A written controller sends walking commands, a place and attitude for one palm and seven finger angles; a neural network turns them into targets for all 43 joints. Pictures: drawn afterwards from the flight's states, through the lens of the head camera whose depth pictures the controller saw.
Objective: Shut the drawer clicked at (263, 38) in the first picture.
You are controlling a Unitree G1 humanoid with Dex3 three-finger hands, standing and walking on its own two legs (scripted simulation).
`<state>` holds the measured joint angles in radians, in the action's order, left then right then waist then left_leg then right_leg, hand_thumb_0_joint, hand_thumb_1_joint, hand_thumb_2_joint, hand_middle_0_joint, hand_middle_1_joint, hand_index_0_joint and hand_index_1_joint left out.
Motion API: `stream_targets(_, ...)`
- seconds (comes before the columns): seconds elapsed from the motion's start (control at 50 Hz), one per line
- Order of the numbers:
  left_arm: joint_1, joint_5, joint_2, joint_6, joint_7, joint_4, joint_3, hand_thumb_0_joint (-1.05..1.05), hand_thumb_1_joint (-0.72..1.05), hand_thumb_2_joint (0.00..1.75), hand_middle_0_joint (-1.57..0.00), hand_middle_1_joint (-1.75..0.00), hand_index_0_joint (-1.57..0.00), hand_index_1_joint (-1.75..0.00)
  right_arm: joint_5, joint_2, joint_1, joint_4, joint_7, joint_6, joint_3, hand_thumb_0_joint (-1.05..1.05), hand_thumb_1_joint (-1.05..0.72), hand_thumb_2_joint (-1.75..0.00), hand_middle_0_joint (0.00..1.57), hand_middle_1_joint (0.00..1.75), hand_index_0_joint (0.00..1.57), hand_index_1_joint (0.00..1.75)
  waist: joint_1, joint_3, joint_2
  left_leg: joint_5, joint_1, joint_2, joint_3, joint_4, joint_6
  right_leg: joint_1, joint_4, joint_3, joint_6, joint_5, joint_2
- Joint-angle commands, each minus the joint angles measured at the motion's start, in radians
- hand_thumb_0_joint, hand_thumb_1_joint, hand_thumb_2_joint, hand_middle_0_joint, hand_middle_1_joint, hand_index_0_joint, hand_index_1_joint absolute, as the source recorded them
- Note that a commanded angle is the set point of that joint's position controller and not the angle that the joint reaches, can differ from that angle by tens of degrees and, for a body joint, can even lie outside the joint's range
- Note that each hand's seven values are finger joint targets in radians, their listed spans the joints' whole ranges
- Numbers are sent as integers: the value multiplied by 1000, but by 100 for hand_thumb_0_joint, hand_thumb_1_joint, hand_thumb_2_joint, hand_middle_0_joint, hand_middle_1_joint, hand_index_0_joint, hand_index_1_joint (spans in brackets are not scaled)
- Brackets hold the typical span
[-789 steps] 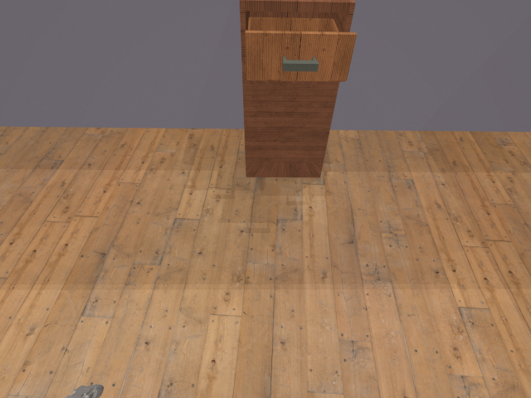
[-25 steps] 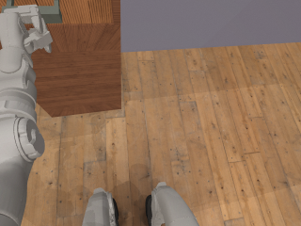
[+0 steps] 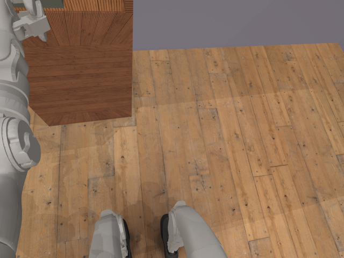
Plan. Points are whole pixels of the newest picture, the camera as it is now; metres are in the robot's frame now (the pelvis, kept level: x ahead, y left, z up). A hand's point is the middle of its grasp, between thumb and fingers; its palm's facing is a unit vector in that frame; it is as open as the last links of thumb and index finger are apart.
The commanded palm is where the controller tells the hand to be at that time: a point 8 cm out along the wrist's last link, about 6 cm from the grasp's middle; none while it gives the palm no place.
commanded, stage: pull the fist back off the drawer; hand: left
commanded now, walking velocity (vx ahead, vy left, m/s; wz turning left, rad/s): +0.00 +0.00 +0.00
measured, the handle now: out of the picture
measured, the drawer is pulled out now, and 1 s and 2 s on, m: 0.00 0.00 0.00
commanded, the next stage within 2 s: draw the hand back to the body in 0.56 s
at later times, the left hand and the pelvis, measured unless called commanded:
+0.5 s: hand (51, 20) +0.59 +0.15 +0.09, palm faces +0.06 -1.00 -0.03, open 3.3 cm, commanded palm +0.56 +0.19 +0.09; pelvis +0.02 +0.00 +0.01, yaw -1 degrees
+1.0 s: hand (20, 42) +0.49 +0.18 +0.14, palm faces +0.07 -1.00 -0.04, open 3.3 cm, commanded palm +0.45 +0.23 +0.15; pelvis +0.08 -0.01 +0.07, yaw +0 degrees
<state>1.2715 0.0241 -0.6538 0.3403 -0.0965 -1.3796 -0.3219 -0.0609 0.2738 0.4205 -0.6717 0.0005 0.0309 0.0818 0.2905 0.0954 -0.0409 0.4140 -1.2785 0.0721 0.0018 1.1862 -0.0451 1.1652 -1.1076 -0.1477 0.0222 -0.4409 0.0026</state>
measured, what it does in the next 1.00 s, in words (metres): rises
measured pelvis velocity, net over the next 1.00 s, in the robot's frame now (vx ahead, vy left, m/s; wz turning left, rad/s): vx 0.08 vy -0.01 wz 0.00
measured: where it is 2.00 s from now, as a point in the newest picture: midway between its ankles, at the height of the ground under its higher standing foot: (147, 248)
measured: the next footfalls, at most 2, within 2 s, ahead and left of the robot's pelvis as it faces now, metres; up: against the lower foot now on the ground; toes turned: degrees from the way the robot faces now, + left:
none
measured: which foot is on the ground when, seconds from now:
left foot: down 0.00-1.00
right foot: down 0.00-1.00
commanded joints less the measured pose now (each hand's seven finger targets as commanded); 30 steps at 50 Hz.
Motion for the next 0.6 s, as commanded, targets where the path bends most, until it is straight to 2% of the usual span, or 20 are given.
stream_targets(0.0, 661, -18, -125, 71, 31, 283, 0, 0, 90, 90, -140, -160, -140, -160, -7, 224, 232, 12, -5, 12, -73, 0, -90, -90, 20, 30, 20, 30, 93, 512, -278, -17, 641, -7, 175, -165, 11, 15, 155, 82, 2, 25, 49)
stream_targets(0.06, 638, -11, -168, 67, 35, 273, -35, 0, 90, 90, -140, -160, -140, -160, -8, 226, 234, 18, -1, 7, -74, 0, -90, -90, 20, 30, 20, 30, 74, 520, -243, -14, 605, -12, 160, -155, 9, -25, 159, 86, 0, 21, 48)
stream_targets(0.1, 635, -8, -127, 72, 31, 293, -13, 0, 90, 90, -140, -160, -140, -160, -10, 221, 235, 22, 6, 5, -78, 0, -90, -90, 20, 30, 20, 30, 67, 542, -279, -37, 641, -13, 169, -154, 12, -6, 146, 82, 5, 33, 48)
stream_targets(0.14, 599, -11, -131, 70, 31, 286, -29, 0, 90, 90, -140, -160, -140, -160, -10, 222, 235, 23, 10, -2, -81, 0, -90, -90, 20, 30, 20, 30, 55, 530, -261, -48, 646, -10, 171, -156, 15, -11, 148, 78, 5, 41, 48)
stream_targets(0.16, 592, -16, -114, 67, 30, 292, -20, 0, 90, 90, -140, -160, -140, -160, -9, 220, 230, 26, 14, -4, -81, 0, -90, -90, 20, 30, 20, 30, 58, 523, -259, -44, 638, -12, 164, -155, 13, -17, 154, 81, 2, 39, 49)
stream_targets(0.18, 574, -14, -143, 67, 32, 292, -47, 0, 90, 90, -140, -160, -140, -160, -11, 221, 234, 26, 14, -7, -81, 0, -90, -90, 20, 30, 20, 30, 45, 530, -232, -51, 624, -13, 160, -154, 12, -44, 154, 81, 3, 39, 49)
stream_targets(0.22, 542, -18, -100, 76, 24, 332, -26, 0, 90, 90, -140, -160, -140, -160, -8, 214, 231, 34, 21, -13, -88, 0, -90, -90, 20, 30, 20, 30, 29, 578, -268, -108, 681, -14, 158, -151, 16, -44, 148, 79, 5, 67, 49)
stream_targets(0.24, 522, -27, -111, 77, 22, 344, -43, 0, 90, 90, -140, -160, -140, -160, -8, 214, 230, 33, 22, -16, -89, 0, -90, -90, 20, 30, 20, 30, 22, 581, -254, -124, 685, -13, 152, -150, 15, -64, 155, 81, 4, 77, 51)
stream_targets(0.26, 481, -29, -128, 78, 21, 346, -60, 0, 90, 90, -140, -160, -140, -160, -6, 214, 229, 39, 24, -21, -90, 0, -90, -90, 20, 30, 20, 30, 6, 581, -244, -134, 680, -14, 146, -155, 17, -90, 158, 81, 5, 79, 53)
stream_targets(0.3, 425, -37, -92, 82, 16, 352, -48, 0, 90, 90, -140, -160, -140, -160, -3, 208, 224, 46, 28, -30, -91, 0, -90, -90, 20, 30, 20, 30, -5, 572, -227, -167, 691, -15, 140, -160, 17, -109, 161, 79, 6, 97, 55)
stream_targets(0.32, 404, -40, -60, 80, 15, 345, -26, 0, 90, 90, -140, -160, -140, -160, 1, 203, 217, 47, 29, -35, -93, 0, -90, -90, 20, 30, 20, 30, -1, 547, -214, -168, 683, -15, 131, -162, 16, -111, 170, 80, 3, 99, 55)
stream_targets(0.36, 353, -42, -81, 88, 20, 373, -54, 0, 90, 90, -140, -160, -140, -160, 3, 203, 215, 54, 31, -44, -99, 0, -90, -90, 20, 30, 20, 30, -23, 565, -196, -195, 687, -16, 121, -165, 16, -149, 172, 81, 3, 117, 57)
stream_targets(0.4, 311, -47, -58, 96, 22, 383, -50, 0, 90, 90, -140, -160, -140, -160, 3, 197, 218, 58, 33, -51, -101, 0, -90, -90, 20, 30, 20, 30, -33, 566, -187, -239, 697, -19, 110, -166, 15, -179, 175, 83, 3, 149, 59)
stream_targets(0.44, 243, -56, -72, 105, 26, 406, -78, 0, 90, 90, -140, -160, -140, -160, 6, 193, 211, 67, 36, -61, -105, 0, -90, -90, 20, 30, 20, 30, -59, 575, -166, -288, 695, -23, 93, -171, 15, -237, 180, 86, 1, 192, 61)
stream_targets(0.46, 225, -58, -56, 106, 24, 401, -67, 0, 90, 90, -140, -160, -140, -160, 11, 188, 204, 69, 36, -68, -107, 0, -90, -90, 20, 30, 20, 30, -54, 560, -148, -294, 679, -25, 80, -168, 13, -254, 188, 92, -2, 212, 62)
stream_targets(0.5, 203, -56, -73, 115, 29, 403, -90, 0, 90, 90, -140, -160, -140, -160, 9, 185, 210, 67, 35, -76, -109, 0, -90, -90, 20, 30, 20, 30, -61, 552, -127, -328, 662, -29, 69, -164, 9, -294, 185, 98, -4, 262, 63)
stream_targets(0.54, 171, -59, -53, 123, 27, 411, -81, 0, 90, 90, -140, -160, -140, -160, 14, 178, 202, 75, 36, -85, -112, 0, -90, -90, 20, 30, 20, 30, -66, 541, -115, -354, 660, -32, 57, -167, 10, -321, 188, 103, -7, 305, 62)
stream_targets(0.58, 153, -62, -59, 131, 24, 414, -90, 0, 90, 90, -140, -160, -140, -160, 15, 174, 199, 75, 36, -91, -114, 0, -90, -90, 20, 30, 20, 30, -71, 530, -96, -357, 634, -37, 46, -166, 8, -357, 190, 110, -10, 334, 61)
